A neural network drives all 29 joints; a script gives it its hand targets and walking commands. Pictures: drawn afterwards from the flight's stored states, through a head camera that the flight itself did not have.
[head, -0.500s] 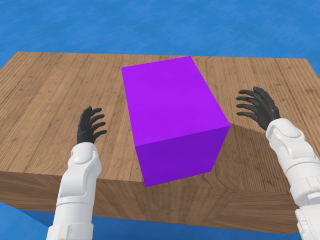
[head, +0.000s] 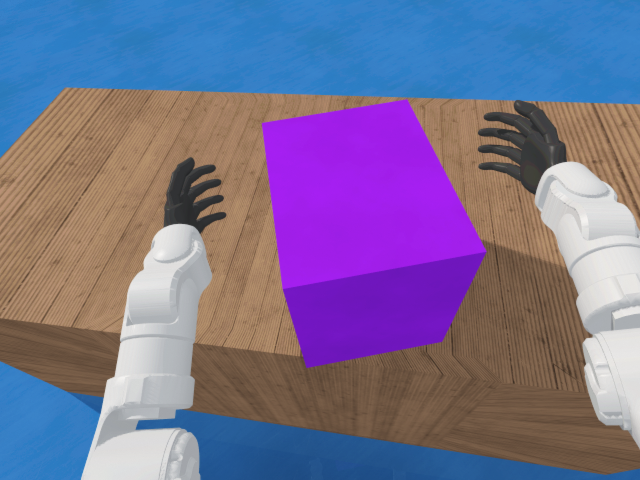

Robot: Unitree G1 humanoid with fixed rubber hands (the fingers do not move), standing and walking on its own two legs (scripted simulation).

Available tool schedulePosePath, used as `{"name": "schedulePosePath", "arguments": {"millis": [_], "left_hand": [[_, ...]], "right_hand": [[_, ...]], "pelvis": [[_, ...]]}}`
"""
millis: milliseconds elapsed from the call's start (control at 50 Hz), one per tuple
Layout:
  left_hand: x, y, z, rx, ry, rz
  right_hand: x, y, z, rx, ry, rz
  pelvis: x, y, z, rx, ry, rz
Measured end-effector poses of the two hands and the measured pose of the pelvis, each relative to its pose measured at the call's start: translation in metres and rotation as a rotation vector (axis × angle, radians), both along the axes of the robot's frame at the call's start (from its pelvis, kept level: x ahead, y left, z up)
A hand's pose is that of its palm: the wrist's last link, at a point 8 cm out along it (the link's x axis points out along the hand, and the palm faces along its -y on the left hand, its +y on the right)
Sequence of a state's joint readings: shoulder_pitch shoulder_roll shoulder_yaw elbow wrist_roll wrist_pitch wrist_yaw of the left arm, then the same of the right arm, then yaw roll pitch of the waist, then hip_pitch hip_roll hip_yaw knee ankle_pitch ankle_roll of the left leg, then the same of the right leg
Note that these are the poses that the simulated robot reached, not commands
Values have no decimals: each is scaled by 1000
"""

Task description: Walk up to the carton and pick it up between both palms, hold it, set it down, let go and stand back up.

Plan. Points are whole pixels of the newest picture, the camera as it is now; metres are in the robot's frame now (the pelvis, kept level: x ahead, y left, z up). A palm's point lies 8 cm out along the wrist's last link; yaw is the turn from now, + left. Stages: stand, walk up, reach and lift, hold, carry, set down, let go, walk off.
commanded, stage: reach and lift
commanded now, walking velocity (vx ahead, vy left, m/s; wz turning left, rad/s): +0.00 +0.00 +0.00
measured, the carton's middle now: (355, 236) +0.47 +0.06 -0.01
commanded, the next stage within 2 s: none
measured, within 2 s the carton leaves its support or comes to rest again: neither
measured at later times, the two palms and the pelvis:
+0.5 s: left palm (212, 266) +0.36 +0.23 +0.03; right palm (499, 211) +0.49 -0.13 +0.05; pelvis +0.00 +0.00 +0.00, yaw +0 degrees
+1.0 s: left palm (230, 272) +0.37 +0.22 +0.00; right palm (489, 219) +0.50 -0.13 +0.02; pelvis +0.00 +0.01 -0.02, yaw -1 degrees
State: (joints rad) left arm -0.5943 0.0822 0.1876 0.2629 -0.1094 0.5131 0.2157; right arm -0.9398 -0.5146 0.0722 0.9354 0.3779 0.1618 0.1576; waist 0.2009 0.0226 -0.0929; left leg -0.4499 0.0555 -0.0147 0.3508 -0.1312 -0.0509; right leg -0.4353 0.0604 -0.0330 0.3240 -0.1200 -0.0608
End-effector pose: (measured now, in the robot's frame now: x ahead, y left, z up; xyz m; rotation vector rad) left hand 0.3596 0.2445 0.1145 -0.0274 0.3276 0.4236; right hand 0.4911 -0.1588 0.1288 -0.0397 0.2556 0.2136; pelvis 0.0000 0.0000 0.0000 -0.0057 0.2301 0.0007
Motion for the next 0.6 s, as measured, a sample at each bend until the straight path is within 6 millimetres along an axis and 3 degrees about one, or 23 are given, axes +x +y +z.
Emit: {"name": "schedulePosePath", "arguments": {"millis": [140,240,320,460,600], "left_hand": [[13,2,5,3,-2,10],[17,2,-4,8,3,15],[13,1,-24,21,9,11],[0,-8,-74,18,26,-2],[2,-12,-97,14,7,-1]], "right_hand": [[14,8,9,6,1,-3],[17,12,2,-4,11,-7],[13,15,-17,-22,17,-4],[-3,22,-68,-37,37,0],[-3,28,-95,-30,48,-6]], "pelvis": [[1,-1,-1,0,22,0],[2,-2,0,1,28,0],[5,-2,0,1,36,0],[5,0,-3,-2,82,-5],[0,3,-10,-7,166,-14]]}}
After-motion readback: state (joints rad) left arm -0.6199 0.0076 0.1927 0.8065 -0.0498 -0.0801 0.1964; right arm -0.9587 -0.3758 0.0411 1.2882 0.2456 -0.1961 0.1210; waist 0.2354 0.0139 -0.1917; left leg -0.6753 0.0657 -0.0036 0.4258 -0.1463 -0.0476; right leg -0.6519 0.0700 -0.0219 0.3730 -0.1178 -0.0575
